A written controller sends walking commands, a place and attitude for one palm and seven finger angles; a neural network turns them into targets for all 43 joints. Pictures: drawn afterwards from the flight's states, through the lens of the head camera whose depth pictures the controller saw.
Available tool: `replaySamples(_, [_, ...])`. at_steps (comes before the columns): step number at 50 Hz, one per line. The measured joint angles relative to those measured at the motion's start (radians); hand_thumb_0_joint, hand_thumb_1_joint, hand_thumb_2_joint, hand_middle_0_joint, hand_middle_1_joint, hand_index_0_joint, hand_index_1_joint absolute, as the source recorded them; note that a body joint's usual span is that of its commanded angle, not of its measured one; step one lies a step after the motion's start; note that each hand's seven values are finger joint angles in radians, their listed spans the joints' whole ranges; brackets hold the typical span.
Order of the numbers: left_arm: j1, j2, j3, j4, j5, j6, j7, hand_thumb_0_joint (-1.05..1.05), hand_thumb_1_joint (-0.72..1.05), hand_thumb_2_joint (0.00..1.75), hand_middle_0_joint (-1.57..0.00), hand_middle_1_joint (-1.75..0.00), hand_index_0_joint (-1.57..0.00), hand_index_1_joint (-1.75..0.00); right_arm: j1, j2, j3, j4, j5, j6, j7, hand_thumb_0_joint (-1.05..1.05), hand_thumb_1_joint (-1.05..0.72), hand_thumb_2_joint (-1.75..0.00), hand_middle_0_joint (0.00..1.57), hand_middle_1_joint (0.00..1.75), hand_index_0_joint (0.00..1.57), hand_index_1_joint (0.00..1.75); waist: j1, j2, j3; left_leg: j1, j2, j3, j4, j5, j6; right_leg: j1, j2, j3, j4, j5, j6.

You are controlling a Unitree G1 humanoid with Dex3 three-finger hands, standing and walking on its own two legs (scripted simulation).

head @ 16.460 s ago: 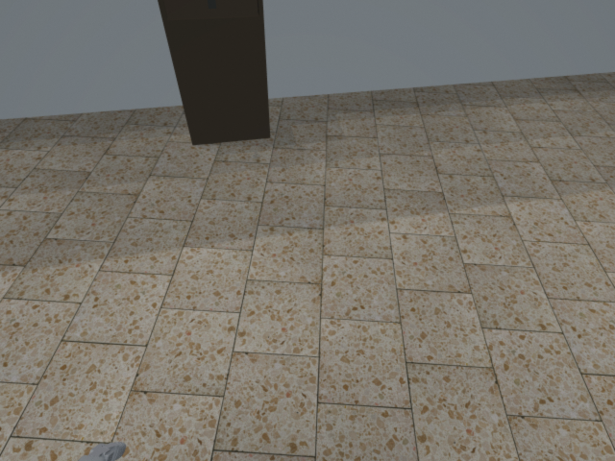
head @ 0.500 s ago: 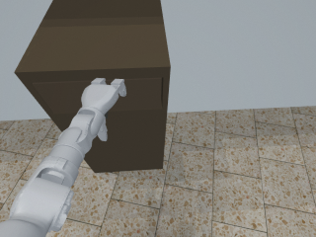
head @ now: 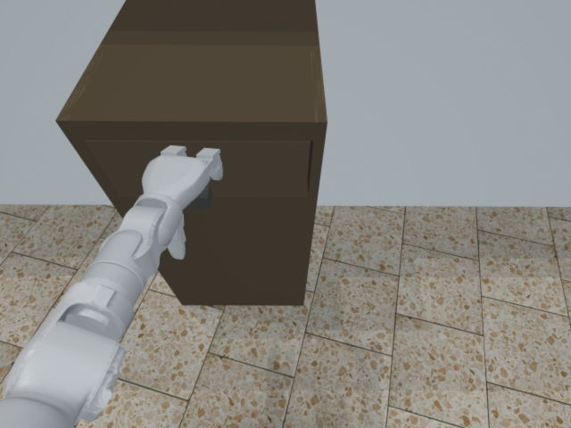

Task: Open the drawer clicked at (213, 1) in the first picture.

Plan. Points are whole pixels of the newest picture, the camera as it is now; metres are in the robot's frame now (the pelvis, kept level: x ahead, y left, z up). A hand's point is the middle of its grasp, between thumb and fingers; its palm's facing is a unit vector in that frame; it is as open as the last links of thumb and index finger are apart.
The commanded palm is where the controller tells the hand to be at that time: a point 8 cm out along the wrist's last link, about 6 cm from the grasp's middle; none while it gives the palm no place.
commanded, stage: move the hooked fingers above the handle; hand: left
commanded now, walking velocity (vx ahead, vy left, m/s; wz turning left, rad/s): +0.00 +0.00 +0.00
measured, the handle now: (202, 188) +0.51 +0.17 -0.03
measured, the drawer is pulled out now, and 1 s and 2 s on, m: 0.00 0.00 0.00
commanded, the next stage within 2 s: lift the fingers back up to retry in 0.60 s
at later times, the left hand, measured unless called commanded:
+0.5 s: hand (169, 200) +0.44 +0.20 +0.04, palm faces -0.15 +0.00 -0.99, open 13.8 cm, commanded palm +0.43 +0.18 +0.09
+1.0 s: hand (188, 182) +0.47 +0.17 +0.04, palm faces -0.17 -0.01 -0.99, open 13.7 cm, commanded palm +0.45 +0.18 +0.09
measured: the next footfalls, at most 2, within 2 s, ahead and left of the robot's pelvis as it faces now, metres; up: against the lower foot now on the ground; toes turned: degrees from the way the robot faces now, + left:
none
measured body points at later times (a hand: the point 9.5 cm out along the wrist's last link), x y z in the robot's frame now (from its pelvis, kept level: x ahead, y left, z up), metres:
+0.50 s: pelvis +0.00 +0.00 +0.01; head +0.06 -0.02 +0.45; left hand +0.44 +0.19 +0.09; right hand +0.03 -0.26 -0.13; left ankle -0.01 +0.10 -0.72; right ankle -0.01 -0.11 -0.72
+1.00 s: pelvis +0.00 +0.00 +0.00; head +0.06 -0.03 +0.45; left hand +0.47 +0.17 +0.10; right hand +0.03 -0.26 -0.14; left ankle -0.01 +0.10 -0.72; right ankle -0.01 -0.11 -0.72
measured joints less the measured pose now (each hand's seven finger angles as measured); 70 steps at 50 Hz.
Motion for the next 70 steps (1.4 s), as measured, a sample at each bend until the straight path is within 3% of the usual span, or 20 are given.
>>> replaySamples(4, [-0.019,-0.057,0.065,0.003,0.052,-0.064,0.124,0.0,-0.49,0.3,-0.32,-1.2,-0.32,-1.2,-0.034,-0.018,-0.006,0.002,-0.012,-0.005,0.016,0.01,-0.91,-0.9,0.2,0.3,0.2,0.3,-0.023,-0.001,-0.017,-0.062,0.001,0.02,0.053,-0.023,0.004,-0.071,0.002,0.017,0.059,-0.019,0.003])
replaySamples(7, [-0.051,-0.05,0.137,0.047,0.088,0.009,0.24,0.0,-0.49,0.3,-0.32,-1.2,-0.32,-1.2,-0.059,-0.009,0.008,-0.009,-0.019,0.002,0.026,0.01,-0.91,-0.9,0.2,0.3,0.2,0.3,-0.048,0.001,-0.023,-0.102,0.007,0.045,0.076,-0.031,0.006,-0.124,0.009,0.041,0.093,-0.023,0.006])
replaySamples(10, [-0.06,-0.05,0.136,0.072,0.112,0.084,0.306,0.0,-0.49,0.3,-0.39,-1.26,-0.32,-1.2,-0.06,0.003,0.019,-0.009,-0.02,0.024,0.039,0.01,-0.91,-0.9,0.2,0.3,0.2,0.3,-0.045,0.017,-0.026,-0.111,0.014,0.066,0.069,-0.029,0.007,-0.142,0.016,0.062,0.093,-0.016,0.009])
replaySamples(13, [-0.059,-0.071,0.139,0.116,0.091,0.192,0.288,0.0,-0.48,0.3,-0.4,-1.28,-0.32,-1.21,-0.056,0.019,0.034,0.005,-0.006,0.058,0.044,0.01,-0.91,-0.9,0.2,0.3,0.2,0.3,-0.035,0.037,-0.028,-0.078,0.019,0.084,0.032,-0.016,0.009,-0.118,0.021,0.081,0.063,0.0,0.01])
replaySamples(17, [-0.047,-0.045,0.183,0.183,0.028,0.282,0.182,0.0,-0.48,0.3,-0.37,-1.25,-0.32,-1.21,-0.036,0.045,0.058,0.009,0.018,0.086,0.026,0.01,-0.91,-0.9,0.2,0.3,0.2,0.3,-0.039,0.047,-0.024,-0.004,0.024,0.094,-0.034,0.007,0.007,-0.054,0.025,0.094,0.01,0.021,0.01])
replaySamples(20, [-0.025,0.007,0.188,0.188,0.012,0.255,0.094,0.0,-0.49,0.3,-0.35,-1.23,-0.32,-1.21,-0.005,0.056,0.062,-0.003,0.026,0.075,0.009,0.01,-0.91,-0.9,0.2,0.3,0.21,0.3,-0.041,0.04,-0.017,0.034,0.025,0.082,-0.063,0.019,0.003,-0.011,0.025,0.083,-0.022,0.03,0.004])
replaySamples(25, [0.047,0.038,0.103,0.055,0.005,0.092,0.007,0.0,-0.49,0.3,-0.33,-1.21,-0.32,-1.2,0.046,0.037,0.028,-0.012,0.014,0.037,0.001,0.01,-0.91,-0.9,0.2,0.3,0.21,0.3,-0.013,0.021,-0.01,0.044,0.021,0.045,-0.056,0.02,-0.002,0.02,0.019,0.046,-0.037,0.029,-0.003])
replaySamples(29, [0.079,-0.01,0.065,-0.019,0.024,-0.032,0.05,0.0,-0.49,0.3,-0.32,-1.2,-0.32,-1.2,0.039,0.002,-0.005,0.003,0.005,0.019,0.01,0.01,-0.91,-0.9,0.2,0.3,0.21,0.3,0.001,0.013,-0.011,0.012,0.011,0.026,-0.01,0.004,-0.001,-0.001,0.01,0.025,0.0,0.01,-0.001])
replaySamples(32, [0.052,-0.039,0.076,0.0,0.07,-0.056,0.149,0.0,-0.49,0.3,-0.32,-1.2,-0.32,-1.2,0.002,-0.015,-0.012,0.012,-0.001,0.004,0.02,0.01,-0.91,-0.9,0.2,0.3,0.2,0.3,-0.011,0.007,-0.013,-0.037,0.005,0.025,0.032,-0.008,0.0,-0.05,0.005,0.021,0.045,-0.006,-0.001])
replaySamples(35, [0.001,-0.036,0.123,0.041,0.103,-0.004,0.254,0.0,-0.49,0.3,-0.32,-1.2,-0.32,-1.2,-0.042,-0.015,-0.004,0.009,-0.009,-0.005,0.027,0.01,-0.91,-0.9,0.2,0.3,0.2,0.3,-0.033,0.003,-0.013,-0.086,0.006,0.035,0.062,-0.014,0.0,-0.105,0.006,0.029,0.081,-0.011,0.0])
replaySamples(38, [-0.07,-0.014,0.154,0.116,0.106,0.115,0.308,0.0,-0.49,0.3,-0.32,-1.2,-0.32,-1.2,-0.069,-0.005,0.007,0.007,-0.012,0.001,0.035,0.01,-0.91,-0.9,0.2,0.3,0.2,0.3,-0.048,0.011,-0.014,-0.11,0.01,0.045,0.067,-0.013,0.0,-0.134,0.01,0.039,0.089,-0.007,0.001])
replaySamples(42, [-0.139,-0.014,0.122,0.204,0.057,0.238,0.263,0.0,-0.49,0.3,-0.32,-1.2,-0.35,-1.25,-0.055,0.011,0.021,0.014,0.003,0.024,0.043,0.01,-0.91,-0.9,0.2,0.3,0.2,0.3,-0.04,0.031,-0.02,-0.087,0.015,0.051,0.031,-0.001,0.001,-0.113,0.014,0.048,0.053,0.008,0.003])
replaySamples(45, [-0.155,-0.031,0.115,0.233,0.017,0.28,0.147,0.0,-0.48,0.3,-0.32,-1.2,-0.36,-1.28,-0.028,0.022,0.039,0.018,0.014,0.048,0.034,0.01,-0.91,-0.9,0.2,0.3,0.2,0.3,-0.037,0.039,-0.032,-0.039,0.017,0.053,-0.009,0.009,0.002,-0.067,0.016,0.052,0.015,0.018,0.004])
replaySamples(48, [-0.144,-0.013,0.108,0.258,0.009,0.253,0.043,0.0,-0.49,0.3,-0.32,-1.2,-0.34,-1.27,-0.005,0.031,0.057,0.007,0.021,0.057,0.018,0.01,-0.91,-0.9,0.2,0.3,0.2,0.3,-0.055,0.033,-0.033,0.0,0.019,0.055,-0.03,0.011,0.001,-0.031,0.018,0.054,-0.003,0.02,0.001])
replaySamples(51, [-0.094,0.008,0.126,0.207,0.02,0.146,-0.014,0.0,-0.49,0.3,-0.31,-1.2,-0.33,-1.24,0.019,0.031,0.057,-0.018,0.019,0.047,0.006,0.01,-0.91,-0.9,0.2,0.3,0.21,0.3,-0.062,0.023,-0.022,0.008,0.024,0.056,-0.028,0.006,-0.001,-0.023,0.023,0.055,-0.003,0.018,-0.002])
replaySamples(54, [-0.017,0.018,0.157,0.109,0.04,0.023,-0.001,0.0,-0.49,0.3,-0.32,-1.2,-0.32,-1.23,0.042,0.024,0.036,-0.038,0.01,0.035,0.0,0.01,-0.91,-0.9,0.2,0.3,0.21,0.3,-0.055,0.017,-0.018,-0.009,0.027,0.06,-0.011,-0.002,-0.002,-0.041,0.026,0.058,0.012,0.012,-0.004])
replaySamples(58, [0.048,0.01,0.196,0.029,0.078,-0.057,0.118,0.0,-0.49,0.3,-0.32,-1.2,-0.32,-1.21,0.052,0.009,0.004,-0.026,-0.005,0.018,0.013,0.01,-0.91,-0.9,0.2,0.3,0.2,0.3,-0.036,0.018,-0.023,-0.055,0.024,0.059,0.026,-0.016,-0.001,-0.085,0.024,0.056,0.047,-0.002,-0.003])
replaySamples(61, [0.045,0.007,0.206,0.031,0.1,-0.017,0.223,0.0,-0.49,0.3,-0.32,-1.2,-0.32,-1.21,0.038,0.001,-0.012,0.002,-0.014,0.012,0.033,0.01,-0.91,-0.9,0.2,0.3,0.2,0.3,-0.027,0.022,-0.029,-0.09,0.019,0.052,0.052,-0.024,-0.001,-0.116,0.02,0.048,0.072,-0.013,-0.002])
replaySamples(64, [0.002,0.002,0.183,0.087,0.091,0.086,0.275,0.0,-0.49,0.3,-0.32,-1.2,-0.32,-1.2,0.014,-0.002,-0.016,0.029,-0.012,0.012,0.052,0.01,-0.91,-0.9,0.2,0.3,0.2,0.3,-0.022,0.031,-0.029,-0.103,0.016,0.043,0.061,-0.025,-0.002,-0.124,0.016,0.037,0.077,-0.016,-0.002])
replaySamples(70, [-0.069,-0.023,0.12,0.159,0.019,0.221,0.167,0.0,-0.49,0.3,-0.32,-1.2,-0.32,-1.2,-0.012,0.013,-0.001,0.037,0.004,0.026,0.053,0.01,-0.91,-0.9,0.2,0.3,0.2,0.3,-0.026,0.034,-0.03,-0.049,0.015,0.035,0.01,-0.005,-0.001,-0.068,0.014,0.033,0.024,0.002,-0.001])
